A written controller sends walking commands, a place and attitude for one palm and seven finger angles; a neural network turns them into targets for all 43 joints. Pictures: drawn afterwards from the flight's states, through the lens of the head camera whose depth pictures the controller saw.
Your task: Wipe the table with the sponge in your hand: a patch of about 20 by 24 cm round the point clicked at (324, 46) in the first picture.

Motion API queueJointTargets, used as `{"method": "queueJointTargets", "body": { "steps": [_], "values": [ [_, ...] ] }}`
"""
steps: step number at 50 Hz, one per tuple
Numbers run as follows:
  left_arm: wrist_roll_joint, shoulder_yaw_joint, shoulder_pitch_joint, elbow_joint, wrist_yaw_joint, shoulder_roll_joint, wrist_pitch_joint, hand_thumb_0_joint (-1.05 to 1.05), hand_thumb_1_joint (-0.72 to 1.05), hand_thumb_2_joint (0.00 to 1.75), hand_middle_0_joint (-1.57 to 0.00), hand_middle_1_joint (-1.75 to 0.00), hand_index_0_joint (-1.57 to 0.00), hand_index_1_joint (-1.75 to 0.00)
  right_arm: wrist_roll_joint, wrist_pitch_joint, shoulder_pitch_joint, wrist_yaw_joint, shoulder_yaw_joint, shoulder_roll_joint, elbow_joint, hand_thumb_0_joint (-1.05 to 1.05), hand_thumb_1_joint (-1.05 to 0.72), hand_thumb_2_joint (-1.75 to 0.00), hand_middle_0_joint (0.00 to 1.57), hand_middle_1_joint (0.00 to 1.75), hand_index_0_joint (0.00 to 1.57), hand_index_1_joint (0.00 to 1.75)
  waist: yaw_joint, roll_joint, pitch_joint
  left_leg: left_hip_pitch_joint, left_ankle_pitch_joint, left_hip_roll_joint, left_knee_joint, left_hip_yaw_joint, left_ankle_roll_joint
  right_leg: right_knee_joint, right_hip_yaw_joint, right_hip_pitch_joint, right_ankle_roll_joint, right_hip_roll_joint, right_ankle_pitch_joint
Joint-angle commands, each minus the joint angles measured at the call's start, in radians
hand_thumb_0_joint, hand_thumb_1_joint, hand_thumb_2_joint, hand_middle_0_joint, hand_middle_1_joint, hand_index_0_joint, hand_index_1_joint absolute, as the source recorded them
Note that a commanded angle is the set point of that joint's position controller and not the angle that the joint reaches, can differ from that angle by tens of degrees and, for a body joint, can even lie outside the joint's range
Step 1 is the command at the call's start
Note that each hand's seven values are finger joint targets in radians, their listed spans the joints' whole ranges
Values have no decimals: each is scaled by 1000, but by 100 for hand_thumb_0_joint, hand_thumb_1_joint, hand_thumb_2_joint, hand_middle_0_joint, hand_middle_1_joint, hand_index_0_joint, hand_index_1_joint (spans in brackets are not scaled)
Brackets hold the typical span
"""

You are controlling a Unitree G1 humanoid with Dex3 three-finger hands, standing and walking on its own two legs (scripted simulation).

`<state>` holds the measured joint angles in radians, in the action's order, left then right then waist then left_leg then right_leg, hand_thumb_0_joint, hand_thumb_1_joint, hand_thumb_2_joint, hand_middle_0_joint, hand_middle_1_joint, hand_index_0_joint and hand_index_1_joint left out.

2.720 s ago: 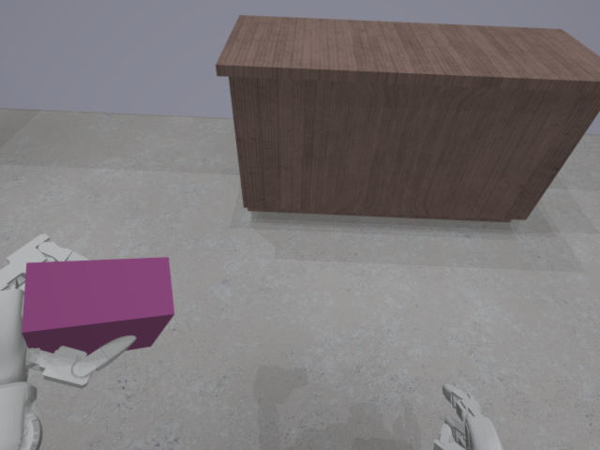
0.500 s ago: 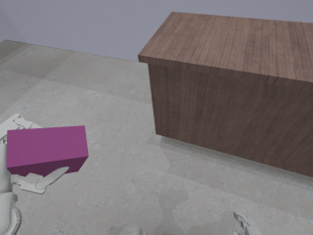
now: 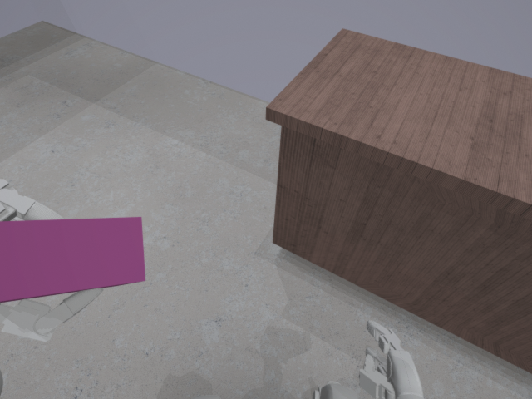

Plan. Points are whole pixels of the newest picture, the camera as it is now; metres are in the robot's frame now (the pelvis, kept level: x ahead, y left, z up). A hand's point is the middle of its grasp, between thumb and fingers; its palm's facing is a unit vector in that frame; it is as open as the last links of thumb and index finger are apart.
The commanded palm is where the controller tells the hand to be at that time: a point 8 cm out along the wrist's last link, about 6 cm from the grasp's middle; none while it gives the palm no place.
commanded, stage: turn to face it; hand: left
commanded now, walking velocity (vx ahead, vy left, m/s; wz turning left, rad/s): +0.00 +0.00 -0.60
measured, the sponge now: (86, 260) +0.22 +0.21 +0.18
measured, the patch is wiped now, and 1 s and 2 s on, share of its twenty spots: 0.00 0.00 0.00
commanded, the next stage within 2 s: take the last steps up to it in 1.48 s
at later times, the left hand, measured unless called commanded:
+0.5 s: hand (162, 208) +0.28 +0.14 +0.19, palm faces +0.19 -0.89 -0.42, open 9.7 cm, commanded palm +0.24 +0.19 +0.19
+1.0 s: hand (302, 245) +0.25 -0.01 +0.19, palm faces -0.12 -0.84 -0.53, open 9.7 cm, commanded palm +0.22 +0.06 +0.19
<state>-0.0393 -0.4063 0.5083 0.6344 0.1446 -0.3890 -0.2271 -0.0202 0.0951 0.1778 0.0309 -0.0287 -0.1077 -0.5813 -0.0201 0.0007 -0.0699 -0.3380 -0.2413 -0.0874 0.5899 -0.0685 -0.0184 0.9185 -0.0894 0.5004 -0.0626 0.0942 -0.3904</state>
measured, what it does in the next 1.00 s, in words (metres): steps to the right, turning right: right foot, then left foot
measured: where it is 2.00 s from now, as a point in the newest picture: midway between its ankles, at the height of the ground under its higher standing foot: outside the picture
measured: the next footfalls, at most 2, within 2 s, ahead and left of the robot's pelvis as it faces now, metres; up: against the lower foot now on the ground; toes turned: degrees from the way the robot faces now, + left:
right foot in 0.08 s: +0.11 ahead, -0.13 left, +0.00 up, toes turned -8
left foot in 0.42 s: +0.07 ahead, +0.09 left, +0.00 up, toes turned -7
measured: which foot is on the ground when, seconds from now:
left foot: down 0.00-0.10, up 0.12-0.40, down 0.42-0.74, up 0.76-1.00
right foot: up 0.00-0.06, down 0.08-0.44, up 0.46-0.68, down 0.70-1.00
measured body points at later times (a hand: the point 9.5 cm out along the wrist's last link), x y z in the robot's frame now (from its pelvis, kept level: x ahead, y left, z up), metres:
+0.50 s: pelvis +0.01 -0.04 +0.00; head +0.03 -0.03 +0.45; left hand +0.26 +0.19 +0.21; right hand +0.13 -0.34 -0.06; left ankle +0.03 +0.09 -0.73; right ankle +0.05 -0.13 -0.71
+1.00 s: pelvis -0.06 -0.09 +0.01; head -0.04 -0.13 +0.45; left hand +0.25 +0.04 +0.22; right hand -0.05 -0.38 -0.10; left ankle +0.01 +0.06 -0.68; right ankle -0.01 -0.17 -0.73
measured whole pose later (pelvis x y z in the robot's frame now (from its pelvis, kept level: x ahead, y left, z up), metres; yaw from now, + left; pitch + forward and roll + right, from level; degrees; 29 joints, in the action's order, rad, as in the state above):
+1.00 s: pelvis -0.06 -0.09 +0.01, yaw -32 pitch +1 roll +4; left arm -0.06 -0.40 0.54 0.55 0.14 -0.41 -0.20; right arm -0.01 -0.05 0.17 0.03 0.01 -0.24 -0.56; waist 0.01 0.00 -0.08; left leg -0.41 -0.45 -0.03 0.91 -0.03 -0.08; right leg 0.48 0.05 0.38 0.11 -0.08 -0.10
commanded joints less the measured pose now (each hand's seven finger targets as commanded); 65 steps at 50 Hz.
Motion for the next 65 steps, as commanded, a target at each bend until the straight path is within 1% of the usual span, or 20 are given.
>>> {"method": "queueJointTargets", "body": {
  "steps": [1, 3, 5, 6, 10, 16, 19, 23, 24, 27, 34, 35, 37, 40, 56, 57, 59, 60, 61, 65],
  "values": [
    [8, -47, -154, 61, 24, -107, -39, 0, 10, 130, -120, -160, -120, -160, 10, 59, -36, 37, 61, -193, 103, 0, -90, -90, 20, 30, 20, 30, 9, 188, 189, 47, 56, -191, -157, 18, 104, -282, -69, -244, -2, -76, 82],
    [23, -21, -265, -18, 21, -109, -19, 0, 10, 130, -120, -160, -120, -160, 10, 54, -42, 45, 58, -187, 98, 0, -90, -90, 20, 30, 20, 30, 12, 52, 147, 9, -129, -129, 9, -46, 45, -454, -5, -287, 17, -47, 166],
    [25, -25, -350, -51, 24, -159, 3, 0, 10, 130, -120, -160, -120, -160, 22, 64, -59, 51, 46, -166, 105, 0, -90, -90, 20, 30, 20, 30, 23, -284, 126, -154, -351, 59, 336, -51, -22, -600, 485, -268, 171, 217, 442],
    [17, -26, -341, -77, 23, -155, 10, 0, 10, 130, -120, -160, -120, -160, 24, 65, -51, 43, 63, -190, 100, 0, -90, -90, 20, 30, 20, 30, 5, -378, 132, -172, -337, 52, 486, 24, -27, -653, 596, -263, 204, 259, 436],
    [11, -52, -247, 13, 19, -151, -29, 0, 10, 130, -120, -160, -120, -160, 28, 18, -95, 32, 36, -160, 101, 0, -90, -90, 20, 30, 20, 30, 7, -151, 207, -117, -238, 33, 455, 47, -45, -536, 329, -313, 215, 166, 580],
    [-5, -112, -52, 113, 29, -163, -46, 0, 10, 130, -120, -160, -120, -160, 22, -29, -95, 12, 51, -173, 184, 0, -90, -90, 20, 30, 20, 30, -19, -110, 272, -46, -195, 56, 85, 19, -35, -544, 401, -391, 236, 140, 491],
    [-10, -100, -51, 105, 26, -157, -40, 0, 10, 130, -120, -160, -120, -160, 8, -46, -56, 9, 62, -190, 197, 0, -90, -90, 20, 30, 20, 30, 3, -68, 264, 127, -60, 31, -142, 20, -22, -521, 401, -285, 176, 89, 334],
    [-1, -99, -59, 43, 12, -165, -54, 0, 10, 130, -120, -160, -120, -160, 5, -38, -52, 18, 79, -221, 213, 0, -90, -90, 20, 30, 20, 30, -15, 325, 177, 183, 190, -332, -319, 257, 148, -4, 146, 6, 42, -137, -117],
    [1, -62, -111, 74, 8, -148, -58, 0, 10, 130, -120, -160, -120, -160, 11, -26, -50, 18, 80, -209, 220, 0, -90, -90, 20, 30, 20, 30, -7, 320, 124, 141, 239, -364, -320, 292, 178, 114, 136, 37, 33, -114, -118],
    [15, 12, -139, 77, 0, -99, -45, 0, 10, 130, -120, -160, -120, -160, 3, -11, -11, 1, 86, -238, 194, 0, -90, -90, 20, 30, 20, 30, 3, 219, 79, 192, 492, -285, -214, 42, 117, -14, 64, 17, 20, -80, -27],
    [21, -62, -170, 97, 12, -175, -30, 0, 10, 130, -120, -160, -120, -160, 8, 27, 1, -17, 80, -239, 194, 0, -90, -90, 20, 30, 20, 30, 3, 244, 134, 142, 391, -235, -11, -79, 20, -418, -41, -306, 28, -114, 170],
    [20, -79, -167, 105, 15, -185, -36, 0, 10, 130, -120, -160, -120, -160, 2, 23, -2, -23, 74, -222, 196, 0, -90, -90, 20, 30, 20, 30, 0, 141, 171, 86, 307, -201, 117, -95, -3, -462, 31, -401, 60, -53, 363],
    [-12, -162, -69, 79, 31, -243, -29, 0, 10, 130, -120, -160, -120, -160, -9, 11, -35, -20, 82, -193, 231, 0, -90, -90, 20, 30, 20, 30, -28, -304, 250, -176, -358, 18, 494, -24, -66, -517, 533, -472, 212, 201, 850],
    [-26, -187, 49, 118, 34, -212, -34, 0, 10, 130, -120, -160, -120, -160, 13, -51, -49, -27, 43, -149, 183, 0, -90, -90, 20, 30, 20, 30, 2, -85, 294, -231, -252, -15, 594, 110, -72, -478, 433, -513, 241, 171, 676],
    [-10, -58, -94, 113, 17, -167, -11, 0, 10, 130, -120, -160, -120, -160, 12, -117, -42, -2, 71, -220, 201, 0, -90, -90, 20, 30, 20, 30, 7, -85, 226, 203, -198, 79, -136, 18, 11, -703, 488, -140, 139, 33, -68],
    [-10, -52, -122, 141, 10, -168, -22, 0, 10, 130, -120, -160, -120, -160, 13, -111, -30, 1, 77, -233, 207, 0, -90, -90, 20, 30, 20, 30, 14, -19, 219, 265, -217, 33, -223, 51, 40, -640, 457, -85, 108, -13, -86],
    [1, -78, -165, 184, 0, -189, -44, 0, 10, 130, -120, -160, -120, -160, 19, -85, -59, 6, 89, -256, 231, 0, -90, -90, 20, 30, 20, 30, 1, 262, 155, 273, -188, -275, -382, 354, 163, -196, 236, 84, 47, -180, -28],
    [17, -109, -155, 192, 8, -218, -45, 0, 10, 130, -120, -160, -120, -160, 15, -65, -71, 15, 79, -206, 223, 0, -90, -90, 20, 30, 20, 30, -10, 309, 155, 152, -101, -365, -387, 356, 211, 104, 154, 68, 32, -157, -62],
    [18, -101, -75, 108, -2, -187, -39, 0, 10, 130, -120, -160, -120, -160, 11, -55, -53, 10, 90, -204, 215, 0, -90, -90, 20, 30, 20, 30, -7, 249, 118, 38, -107, -335, -378, 257, 208, 249, 160, 25, 26, -140, -34],
    [8, -15, -113, 74, 3, -104, -30, 0, 10, 130, -120, -160, -120, -160, -3, -12, -19, 2, 84, -227, 179, 0, -90, -90, 20, 30, 20, 30, 10, 228, 37, 76, 229, -249, -229, 46, 117, -84, 45, -29, 13, -94, -60]
  ]
}}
